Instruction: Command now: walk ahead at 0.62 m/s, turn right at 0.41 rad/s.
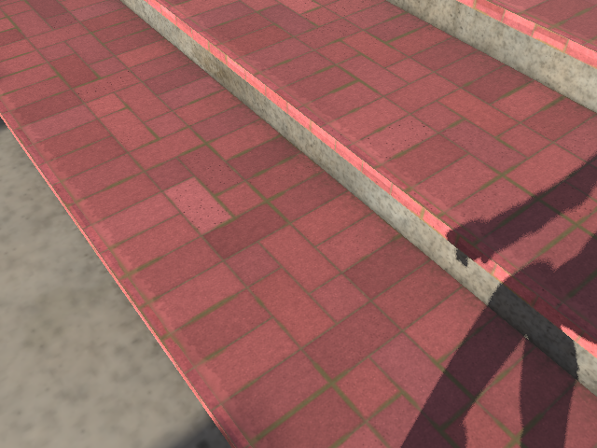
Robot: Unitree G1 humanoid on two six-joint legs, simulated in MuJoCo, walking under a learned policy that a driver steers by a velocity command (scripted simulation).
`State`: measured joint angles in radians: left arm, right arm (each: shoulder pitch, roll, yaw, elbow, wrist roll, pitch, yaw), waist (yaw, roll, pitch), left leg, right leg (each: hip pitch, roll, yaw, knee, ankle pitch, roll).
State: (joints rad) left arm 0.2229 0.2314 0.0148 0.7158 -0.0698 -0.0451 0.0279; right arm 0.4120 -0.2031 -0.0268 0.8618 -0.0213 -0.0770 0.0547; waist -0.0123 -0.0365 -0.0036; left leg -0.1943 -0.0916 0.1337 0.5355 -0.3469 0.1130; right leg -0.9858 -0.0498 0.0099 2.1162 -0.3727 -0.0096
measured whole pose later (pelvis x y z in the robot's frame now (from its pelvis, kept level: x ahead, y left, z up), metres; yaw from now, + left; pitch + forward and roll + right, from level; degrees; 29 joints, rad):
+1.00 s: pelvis +0.44 -0.04 +0.18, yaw -45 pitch +2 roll -1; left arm 0.15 0.26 0.00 0.59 0.01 0.02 0.03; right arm 0.22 -0.21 0.00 0.64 -0.01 0.00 -0.03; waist -0.05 -0.04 0.04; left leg -0.36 -0.03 -0.01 0.45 -0.12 0.05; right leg -0.47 -0.01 0.08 0.93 -0.44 0.08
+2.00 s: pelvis +0.70 -0.11 +0.16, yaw -22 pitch +1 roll +1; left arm 0.25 0.23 0.02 0.66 -0.06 -0.03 -0.02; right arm 0.41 -0.23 -0.01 0.79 -0.03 -0.07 -0.01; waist -0.01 0.01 -0.05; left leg 0.17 0.00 0.11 0.25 -0.45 -0.01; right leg -1.14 -0.06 0.05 1.81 -0.40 0.00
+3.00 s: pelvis +1.42 -0.74 +0.37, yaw -26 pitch +4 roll -4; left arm -0.05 -0.01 -0.21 0.36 0.01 -0.16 0.03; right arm 0.60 -0.10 0.02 0.98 0.01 -0.07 0.00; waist -0.02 0.04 -0.06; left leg -0.12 -0.10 -0.29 0.67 -0.12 0.16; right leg -0.86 -0.07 -0.03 1.25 -0.52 -0.01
